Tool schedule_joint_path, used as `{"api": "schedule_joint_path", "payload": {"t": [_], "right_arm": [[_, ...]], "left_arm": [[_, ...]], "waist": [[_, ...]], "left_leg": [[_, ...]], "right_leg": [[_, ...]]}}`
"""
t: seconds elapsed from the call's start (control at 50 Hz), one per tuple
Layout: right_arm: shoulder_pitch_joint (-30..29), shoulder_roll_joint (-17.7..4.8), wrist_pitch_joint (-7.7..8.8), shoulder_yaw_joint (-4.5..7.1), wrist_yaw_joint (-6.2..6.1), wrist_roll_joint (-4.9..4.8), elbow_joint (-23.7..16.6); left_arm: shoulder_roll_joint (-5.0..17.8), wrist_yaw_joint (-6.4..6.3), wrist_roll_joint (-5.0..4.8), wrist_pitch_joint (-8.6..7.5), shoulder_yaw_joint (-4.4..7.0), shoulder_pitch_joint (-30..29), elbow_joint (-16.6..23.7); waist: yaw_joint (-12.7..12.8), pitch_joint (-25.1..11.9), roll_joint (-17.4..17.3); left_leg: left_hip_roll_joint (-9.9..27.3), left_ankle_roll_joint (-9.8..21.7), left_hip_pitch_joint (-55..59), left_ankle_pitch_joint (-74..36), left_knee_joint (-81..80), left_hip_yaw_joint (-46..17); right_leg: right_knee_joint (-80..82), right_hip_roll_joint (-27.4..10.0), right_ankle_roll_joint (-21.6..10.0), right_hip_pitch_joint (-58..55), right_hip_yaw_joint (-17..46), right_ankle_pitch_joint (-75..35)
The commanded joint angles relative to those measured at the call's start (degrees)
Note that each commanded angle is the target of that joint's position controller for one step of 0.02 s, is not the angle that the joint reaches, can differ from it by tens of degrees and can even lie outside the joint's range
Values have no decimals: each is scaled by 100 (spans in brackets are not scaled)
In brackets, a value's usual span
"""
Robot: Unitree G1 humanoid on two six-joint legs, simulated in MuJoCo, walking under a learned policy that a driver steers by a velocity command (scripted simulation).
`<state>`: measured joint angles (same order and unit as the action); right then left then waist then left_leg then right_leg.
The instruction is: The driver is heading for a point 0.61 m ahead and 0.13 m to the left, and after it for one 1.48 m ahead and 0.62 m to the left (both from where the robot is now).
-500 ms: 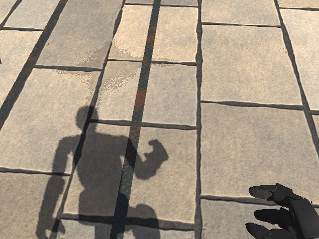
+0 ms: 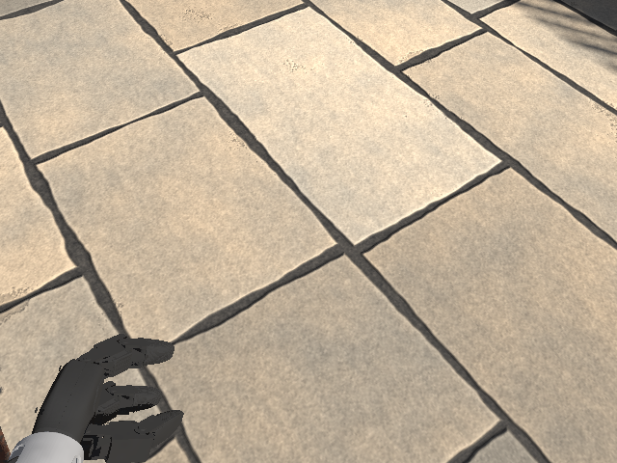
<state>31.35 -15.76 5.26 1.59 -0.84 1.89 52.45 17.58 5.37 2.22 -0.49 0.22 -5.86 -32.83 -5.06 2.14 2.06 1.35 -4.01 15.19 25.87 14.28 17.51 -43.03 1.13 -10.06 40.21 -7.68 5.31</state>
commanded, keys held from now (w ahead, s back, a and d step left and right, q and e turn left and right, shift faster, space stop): w+shift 0.16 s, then w+q+shift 0.84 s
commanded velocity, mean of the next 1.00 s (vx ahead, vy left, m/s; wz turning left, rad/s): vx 1.00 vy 0.00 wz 0.45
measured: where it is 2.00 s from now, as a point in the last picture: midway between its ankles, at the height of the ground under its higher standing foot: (59, 108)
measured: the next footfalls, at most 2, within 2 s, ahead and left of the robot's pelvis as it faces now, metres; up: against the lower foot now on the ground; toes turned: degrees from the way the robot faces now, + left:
right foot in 0.04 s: +0.22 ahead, -0.04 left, +0.00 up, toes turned -5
left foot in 0.48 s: +0.68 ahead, +0.09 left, +0.00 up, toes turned +7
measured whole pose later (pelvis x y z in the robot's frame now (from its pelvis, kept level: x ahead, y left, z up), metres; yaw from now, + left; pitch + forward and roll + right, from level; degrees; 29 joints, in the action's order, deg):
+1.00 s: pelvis +0.98 +0.08 +0.02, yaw +31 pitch +2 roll -1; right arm 18.7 -21.7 2.2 4.8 0.8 0.6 45.1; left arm 16.7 -1.1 3.3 -4.4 0.5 8.0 -37.7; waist -2.8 1.3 -2.2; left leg -4.7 6.5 -17.8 20.2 71.9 -5.0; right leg -33.5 -2.0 1.6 23.3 -1.6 12.3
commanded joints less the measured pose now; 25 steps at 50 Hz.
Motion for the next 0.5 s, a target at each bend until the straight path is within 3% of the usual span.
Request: {"api": "schedule_joint_path", "payload": {"t": [0.02, 0.04, 0.06, 0.08, 0.1, 0.12, 0.14, 0.18, 0.2, 0.26, 0.3, 0.34, 0.36, 0.4, 0.42, 0.44, 0.46, 0.48, 0.5], "right_arm": [[-767, -1486, -73, 271, -101, 15, -595], [-836, -1326, -105, 269, -49, 41, -633], [-176, -493, -60, 90, 56, -40, -1084], [-827, -904, 35, 113, 51, -139, -1387], [-1330, -900, 94, 93, 52, -188, -1475], [-1324, -819, 107, 58, 53, -159, -1397], [-1327, -707, 43, 26, 71, -61, -1329], [-992, -514, -202, -10, 156, 57, -1144], [-1005, -395, -284, -25, 212, 46, -1120], [-2116, -262, -293, -80, 285, -61, -1480], [-2427, -231, -239, -91, 376, -147, -1537], [-2727, -169, -206, -102, 451, -202, -1573], [-2756, -215, -197, -87, 464, -194, -1539], [-2661, -378, -192, -34, 468, -129, -1431], [-2464, -493, -218, 2, 453, -94, -1365], [-1872, -671, -242, 71, 428, -82, -1202], [-772, -911, -266, 188, 389, -90, -873], [459, -1158, -288, 336, 320, -58, -531], [687, -1502, -366, 475, 221, -66, -392]], "left_arm": [[748, -199, 32, -90, 335, 2740, -667], [1076, -338, 41, -72, 518, 3284, -950], [1749, -434, 106, 1, 659, 2687, -758], [1634, -491, 12, 50, 684, 3018, -599], [1433, -559, -18, -1, 669, 2819, -742], [1117, -584, -48, -80, 596, 2631, -881], [904, -601, -37, -182, 528, 2430, -941], [518, -616, -73, -357, 374, 2280, -1021], [484, -585, -113, -442, 356, 2320, -1101], [505, -449, -129, -634, 375, 2534, -1269], [477, -413, -157, -738, 343, 2509, -1280], [565, -432, -218, -836, 329, 2764, -1403], [631, -459, -205, -843, 332, 2804, -1451], [828, -579, -129, -777, 352, 2974, -1499], [958, -666, -54, -705, 377, 2983, -1495], [1069, -744, 40, -597, 408, 2889, -1468], [1182, -801, 127, -475, 446, 2649, -1385], [1284, -825, 135, -399, 475, 2251, -1249], [578, -722, 177, -491, 291, 2194, -1139]], "waist": [[1908, -872, -974], [2006, -1083, -520], [888, -1670, 1136], [1366, -2488, 368], [1258, -1457, -44], [921, -577, -437], [643, -241, -658], [230, -15, -641], [174, 87, -551], [434, 683, -240], [508, 624, -230], [646, 588, -247], [647, 543, -235], [589, 178, 16], [442, -65, 287], [90, -414, 475], [-456, -890, 578], [-1142, -1208, 410], [-856, -1174, -664]], "left_leg": [[1427, 715, -1949, -8548, 3035, -380], [910, 702, -3092, -5268, 5133, -358], [71, 439, -5301, 358, 7524, -714], [-53, 495, -6027, -162, 8070, -1875], [238, 521, -6430, -613, 7740, -1973], [482, 544, -6229, -789, 7094, -1934], [640, 521, -5812, -745, 6635, -2001], [802, 412, -5106, -589, 6023, -2069], [855, 399, -5157, -610, 5719, -2046], [843, 526, -5478, -1814, 4311, -1908], [611, 722, -4907, -2998, 3227, -1639], [394, 945, -4474, -3930, 2586, -1364], [244, 1034, -4483, -4048, 2357, -1260], [-271, 1144, -4346, -3598, 2174, -863], [-509, 1210, -4148, -3123, 2201, -738], [-747, 1301, -3623, -2633, 2274, -687], [-920, 1427, -2681, -2130, 2354, -755], [-757, 1677, -1403, -1763, 1967, -1186], [35, 1995, -242, -1319, 2433, -2252]], "right_leg": [[520, 596, -446, -4004, 232, 453], [865, 193, -564, -5242, 928, 827], [1006, -1609, -1124, -6731, 3762, 438], [2051, -1852, -1508, -6970, 5047, 1232], [2568, -1780, -1308, -6150, 4594, 1333], [2769, -1611, -1087, -5004, 4045, 1030], [2846, -1352, -921, -4137, 3562, 713], [3166, -1077, -814, -3035, 2821, 447], [3381, -1002, -734, -2861, 2453, 494], [3862, -686, -414, -2545, 1384, -498], [4076, -473, -64, -2513, 640, -1266], [4449, -686, 163, -2910, 402, -2089], [4406, -740, 288, -3393, 235, -2732], [3705, -824, 561, -4435, -31, -5168], [3131, -947, 686, -4807, -109, -6322], [2153, -1062, 767, -4969, -157, -7163], [693, -1121, 809, -4811, -167, -7506], [-1341, -1004, 800, -3933, -224, -6682], [-3698, -231, 760, -2108, -67, -926]]}}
